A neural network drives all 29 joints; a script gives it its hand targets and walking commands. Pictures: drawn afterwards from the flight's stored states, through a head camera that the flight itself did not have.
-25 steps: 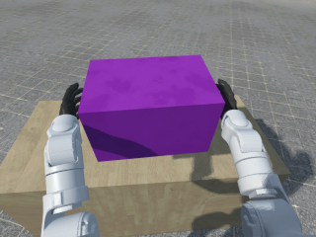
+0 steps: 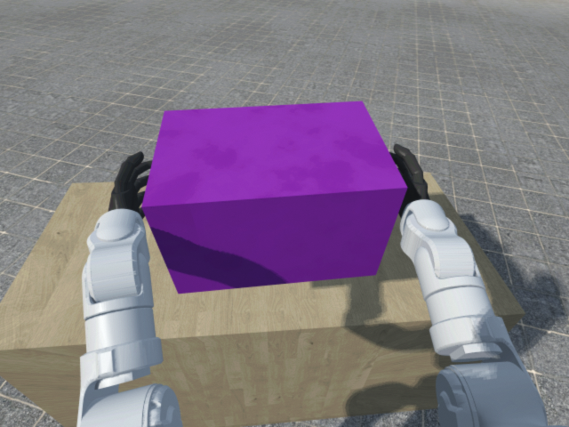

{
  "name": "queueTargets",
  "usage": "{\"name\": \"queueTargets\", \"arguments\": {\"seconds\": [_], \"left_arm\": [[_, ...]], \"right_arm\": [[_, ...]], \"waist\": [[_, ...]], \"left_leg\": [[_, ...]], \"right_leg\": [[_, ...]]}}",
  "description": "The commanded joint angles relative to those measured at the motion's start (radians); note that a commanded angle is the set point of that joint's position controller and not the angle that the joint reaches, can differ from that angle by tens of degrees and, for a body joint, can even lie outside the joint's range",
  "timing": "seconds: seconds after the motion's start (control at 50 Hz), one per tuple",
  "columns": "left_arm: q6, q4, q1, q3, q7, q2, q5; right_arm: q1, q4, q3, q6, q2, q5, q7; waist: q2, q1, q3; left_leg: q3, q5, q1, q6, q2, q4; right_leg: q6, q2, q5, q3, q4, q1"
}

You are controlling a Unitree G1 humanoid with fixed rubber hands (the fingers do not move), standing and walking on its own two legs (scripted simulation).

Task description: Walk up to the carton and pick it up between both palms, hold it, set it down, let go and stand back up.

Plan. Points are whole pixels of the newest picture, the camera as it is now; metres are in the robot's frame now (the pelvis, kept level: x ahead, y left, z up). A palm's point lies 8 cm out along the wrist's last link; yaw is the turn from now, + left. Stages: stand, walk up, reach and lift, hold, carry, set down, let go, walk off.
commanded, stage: hold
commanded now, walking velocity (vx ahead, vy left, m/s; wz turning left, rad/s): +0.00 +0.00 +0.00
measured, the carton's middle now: (272, 194) +0.40 +0.00 +0.15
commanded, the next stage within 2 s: set down in 0.46 s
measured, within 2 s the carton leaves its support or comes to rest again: neither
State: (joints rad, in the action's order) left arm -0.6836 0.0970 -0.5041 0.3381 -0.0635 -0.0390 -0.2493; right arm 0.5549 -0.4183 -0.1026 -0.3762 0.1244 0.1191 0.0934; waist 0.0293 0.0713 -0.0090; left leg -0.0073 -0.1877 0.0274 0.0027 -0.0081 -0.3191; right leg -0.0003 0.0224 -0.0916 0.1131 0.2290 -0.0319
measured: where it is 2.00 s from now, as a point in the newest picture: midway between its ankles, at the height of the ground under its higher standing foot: outside the picture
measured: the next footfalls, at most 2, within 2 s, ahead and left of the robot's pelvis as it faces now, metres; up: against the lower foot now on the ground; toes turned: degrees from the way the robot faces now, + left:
none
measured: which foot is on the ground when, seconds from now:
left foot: down 0.00-1.00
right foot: down 0.00-1.00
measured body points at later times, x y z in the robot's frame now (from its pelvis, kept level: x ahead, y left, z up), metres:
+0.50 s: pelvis +0.00 +0.00 +0.00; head -0.04 +0.02 +0.45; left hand +0.36 +0.19 +0.17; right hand +0.36 -0.19 +0.17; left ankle +0.00 +0.11 -0.75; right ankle +0.03 -0.12 -0.75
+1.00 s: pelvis +0.02 +0.00 +0.00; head -0.02 +0.02 +0.45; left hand +0.39 +0.19 +0.15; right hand +0.38 -0.19 +0.15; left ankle +0.00 +0.11 -0.75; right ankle +0.03 -0.12 -0.75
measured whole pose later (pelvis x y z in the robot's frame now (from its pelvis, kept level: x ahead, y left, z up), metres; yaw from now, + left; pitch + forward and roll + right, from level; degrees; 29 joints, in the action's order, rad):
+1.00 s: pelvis +0.02 +0.00 +0.00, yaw +1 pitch -5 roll -1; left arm -0.44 0.24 -0.47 0.32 -0.05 -0.03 -0.23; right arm 0.49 -0.51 -0.17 -0.12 0.08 0.02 0.07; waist 0.03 0.06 0.00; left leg -0.03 -0.21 0.01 0.00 -0.01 -0.32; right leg 0.00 0.02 -0.13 0.13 0.24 -0.01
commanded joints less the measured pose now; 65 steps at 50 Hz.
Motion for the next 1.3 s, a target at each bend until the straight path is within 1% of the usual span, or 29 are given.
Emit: {"name": "queueTargets", "arguments": {"seconds": [0.0, 0.02, 0.06, 0.08, 0.16, 0.26, 0.32, 0.36, 0.4, 0.44, 0.46, 0.48, 0.56, 0.62, 0.64, 0.68, 0.72, 0.76, 0.82, 0.84, 0.86, 0.88, 0.92, 0.94, 0.98, 1.0, 1.04, 1.12, 1.28], "left_arm": [[0.077, -0.198, -0.698, -0.494, -0.159, 0.438, 0.208], [0.082, -0.219, -0.714, -0.509, -0.153, 0.442, 0.216], [0.081, -0.18, -0.666, -0.495, -0.149, 0.425, 0.219], [0.075, -0.156, -0.65, -0.493, -0.152, 0.426, 0.221], [0.062, -0.123, -0.652, -0.448, -0.162, 0.418, 0.184], [0.087, -0.202, -0.682, -0.506, -0.149, 0.425, 0.229], [0.072, -0.14, -0.661, -0.452, -0.157, 0.4, 0.193], [0.059, -0.096, -0.651, -0.432, -0.165, 0.414, 0.176], [0.069, -0.147, -0.653, -0.455, -0.169, 0.428, 0.181], [0.086, -0.191, -0.693, -0.474, -0.168, 0.429, 0.205], [0.079, -0.203, -0.677, -0.561, -0.156, 0.442, 0.225], [0.067, -0.179, -0.667, -0.572, -0.146, 0.447, 0.24], [0.09, -0.113, -0.692, -0.507, -0.152, 0.438, 0.222], [0.129, -0.115, -0.668, -0.497, -0.156, 0.453, 0.212], [0.141, -0.121, -0.686, -0.497, -0.154, 0.44, 0.211], [0.154, -0.008, -0.693, -0.432, -0.165, 0.407, 0.17], [0.186, 0.045, -0.688, -0.392, -0.175, 0.406, 0.139], [0.223, 0.016, -0.646, -0.408, -0.179, 0.437, 0.146], [0.262, -0.034, -0.577, -0.469, -0.155, 0.443, 0.151], [0.264, -0.009, -0.55, -0.45, -0.15, 0.413, 0.136], [0.267, 0.033, -0.537, -0.432, -0.152, 0.409, 0.127], [0.272, 0.078, -0.55, -0.404, -0.161, 0.396, 0.115], [0.297, 0.033, -0.553, -0.43, -0.163, 0.416, 0.126], [0.313, 0.013, -0.578, -0.457, -0.154, 0.429, 0.143], [0.348, -0.083, -0.592, -0.548, -0.119, 0.473, 0.186], [0.349, 0.012, -0.485, -0.487, -0.121, 0.453, 0.127], [0.355, -0.024, -0.536, -0.495, -0.129, 0.437, 0.136], [0.391, -0.084, -0.575, -0.585, -0.093, 0.475, 0.174], [0.403, 0.042, -0.544, -0.509, -0.095, 0.459, 0.133]], "right_arm": [[0.742, 0.343, 0.374, 0.098, -0.487, 0.111, -0.17], [0.74, 0.358, 0.39, 0.103, -0.494, 0.127, -0.171], [0.76, 0.398, 0.398, 0.103, -0.474, 0.122, -0.161], [0.738, 0.369, 0.379, 0.089, -0.473, 0.114, -0.158], [0.708, 0.284, 0.355, 0.076, -0.469, 0.101, -0.168], [0.736, 0.4, 0.397, 0.1, -0.493, 0.118, -0.156], [0.702, 0.284, 0.372, 0.069, -0.481, 0.108, -0.159], [0.699, 0.248, 0.342, 0.072, -0.464, 0.088, -0.163], [0.71, 0.304, 0.368, 0.089, -0.483, 0.103, -0.164], [0.752, 0.373, 0.406, 0.102, -0.495, 0.121, -0.161], [0.762, 0.363, 0.421, 0.096, -0.507, 0.126, -0.155], [0.756, 0.374, 0.417, 0.086, -0.484, 0.125, -0.149], [0.754, 0.281, 0.33, 0.095, -0.503, 0.079, -0.165], [0.77, 0.349, 0.356, 0.144, -0.517, 0.073, -0.173], [0.775, 0.35, 0.357, 0.152, -0.516, 0.065, -0.172], [0.753, 0.218, 0.283, 0.157, -0.488, 0.021, -0.168], [0.744, 0.174, 0.247, 0.196, -0.493, -0.027, -0.172], [0.724, 0.215, 0.257, 0.251, -0.504, -0.045, -0.172], [0.653, 0.265, 0.289, 0.314, -0.443, -0.035, -0.159], [0.62, 0.219, 0.285, 0.315, -0.412, -0.042, -0.157], [0.608, 0.184, 0.271, 0.319, -0.415, -0.058, -0.154], [0.622, 0.148, 0.253, 0.323, -0.415, -0.064, -0.16], [0.63, 0.188, 0.262, 0.358, -0.444, -0.063, -0.166], [0.654, 0.219, 0.284, 0.381, -0.459, -0.062, -0.17], [0.682, 0.311, 0.351, 0.426, -0.478, -0.025, -0.171], [0.572, 0.185, 0.328, 0.402, -0.477, -0.058, -0.163], [0.596, 0.21, 0.336, 0.418, -0.471, -0.068, -0.158], [0.625, 0.263, 0.373, 0.454, -0.487, -0.048, -0.162], [0.583, 0.143, 0.303, 0.461, -0.462, -0.093, -0.167]], "waist": [[-0.06, 0.007, -0.37], [-0.078, 0.007, -0.401], [-0.049, 0.009, -0.429], [-0.047, 0.021, -0.374], [-0.04, -0.001, -0.309], [-0.057, 0.017, -0.448], [-0.019, 0.002, -0.326], [-0.048, 0.007, -0.282], [-0.071, 0.009, -0.33], [-0.033, 0.003, -0.427], [-0.096, 0.003, -0.49], [-0.086, 0.02, -0.466], [-0.062, 0.001, -0.334], [-0.051, -0.016, -0.405], [-0.046, -0.007, -0.412], [-0.033, -0.005, -0.255], [-0.031, -0.01, -0.217], [-0.006, -0.021, -0.321], [-0.067, 0.015, -0.401], [-0.06, 0.019, -0.323], [-0.025, 0.028, -0.291], [-0.007, 0.014, -0.211], [-0.035, -0.001, -0.255], [-0.048, -0.007, -0.32], [-0.058, -0.009, -0.492], [-0.046, 0.002, -0.319], [-0.038, -0.013, -0.36], [-0.057, -0.019, -0.466], [-0.034, -0.027, -0.402]], "left_leg": [[0.02, 0.296, 0.089, -0.048, 0.058, 0.046], [0.02, 0.329, 0.051, -0.05, 0.062, 0.034], [0.016, 0.332, 0.052, -0.048, 0.063, 0.023], [0.012, 0.303, 0.061, -0.046, 0.063, 0.032], [0.02, 0.203, 0.131, -0.038, 0.059, 0.072], [0.015, 0.338, 0.07, -0.044, 0.068, 0.017], [0.025, 0.23, 0.114, -0.028, 0.069, 0.056], [0.023, 0.169, 0.133, -0.037, 0.064, 0.078], [0.021, 0.23, 0.107, -0.043, 0.064, 0.059], [0.025, 0.31, 0.076, -0.04, 0.074, 0.031], [0.017, 0.324, 0.066, -0.038, 0.064, 0.027], [0.014, 0.33, 0.065, -0.038, 0.059, 0.024], [0.02, 0.115, 0.172, -0.021, 0.057, 0.074], [0.021, 0.204, 0.164, -0.016, 0.058, 0.069], [0.028, 0.211, 0.153, -0.013, 0.063, 0.061], [0.037, 0.053, 0.204, -0.007, 0.067, 0.099], [0.038, -0.019, 0.251, 0.007, 0.059, 0.127], [0.039, 0.125, 0.172, 0.0, 0.052, 0.107], [0.041, 0.388, 0.047, -0.056, 0.05, 0.031], [0.035, 0.402, 0.051, -0.062, 0.054, 0.026], [0.038, 0.345, 0.054, -0.059, 0.051, 0.034], [0.042, 0.233, 0.104, -0.04, 0.059, 0.058], [0.04, 0.202, 0.136, -0.032, 0.049, 0.074], [0.038, 0.253, 0.112, -0.036, 0.048, 0.062], [0.028, 0.506, 0.007, -0.065, 0.04, -0.01], [0.026, 0.447, 0.009, -0.073, 0.057, 0.007], [0.033, 0.385, 0.048, -0.073, 0.057, 0.027], [0.024, 0.471, 0.0, -0.087, 0.053, -0.005], [0.032, 0.378, 0.056, -0.073, 0.046, 0.025]], "right_leg": [[0.015, -0.069, 0.113, -0.038, 0.029, 0.261], [0.015, -0.07, 0.15, -0.044, 0.031, 0.269], [0.013, -0.069, 0.166, -0.037, 0.036, 0.283], [0.011, -0.069, 0.145, -0.041, 0.031, 0.267], [0.016, -0.062, 0.058, -0.039, 0.024, 0.264], [0.004, -0.066, 0.208, -0.045, 0.047, 0.311], [0.005, -0.063, 0.12, -0.051, 0.027, 0.275], [0.018, -0.059, 0.049, -0.043, 0.016, 0.262], [0.014, -0.06, 0.102, -0.035, 0.025, 0.28], [0.004, -0.068, 0.184, -0.035, 0.044, 0.305], [0.005, -0.08, 0.204, -0.032, 0.051, 0.331], [0.01, -0.083, 0.19, -0.026, 0.048, 0.309], [0.007, -0.074, 0.018, -0.023, 0.021, 0.258], [0.006, -0.065, 0.137, -0.026, 0.043, 0.316], [0.001, -0.066, 0.146, -0.028, 0.05, 0.328], [-0.003, -0.053, 0.013, -0.027, 0.02, 0.281], [-0.005, -0.042, -0.049, -0.025, 0.018, 0.276], [0.0, -0.055, 0.069, -0.011, 0.028, 0.323], [0.0, -0.067, 0.236, -0.002, 0.051, 0.353], [-0.005, -0.065, 0.224, -0.001, 0.043, 0.331], [-0.004, -0.065, 0.17, 0.0, 0.032, 0.314], [-0.006, -0.054, 0.104, -0.004, 0.019, 0.278], [0.001, -0.05, 0.112, -0.004, 0.036, 0.302], [0.001, -0.051, 0.146, 0.005, 0.05, 0.305], [-0.001, -0.068, 0.319, 0.007, 0.084, 0.343], [-0.012, -0.065, 0.318, 0.009, 0.06, 0.264], [-0.023, -0.052, 0.321, 0.003, 0.066, 0.286], [-0.017, -0.062, 0.391, 0.007, 0.083, 0.274], [-0.023, -0.048, 0.351, -0.001, 0.068, 0.277]]}}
